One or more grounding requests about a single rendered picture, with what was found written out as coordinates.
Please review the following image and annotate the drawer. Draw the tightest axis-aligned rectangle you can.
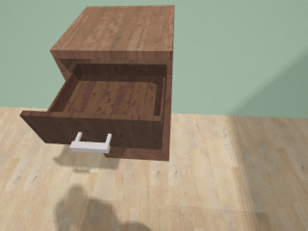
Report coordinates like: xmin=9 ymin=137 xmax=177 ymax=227
xmin=20 ymin=63 xmax=167 ymax=150

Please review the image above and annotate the cabinet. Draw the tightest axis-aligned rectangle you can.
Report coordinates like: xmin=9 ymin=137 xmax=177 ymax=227
xmin=50 ymin=5 xmax=175 ymax=162

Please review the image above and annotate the handle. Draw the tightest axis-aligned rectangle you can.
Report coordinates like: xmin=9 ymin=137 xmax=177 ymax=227
xmin=69 ymin=132 xmax=112 ymax=154

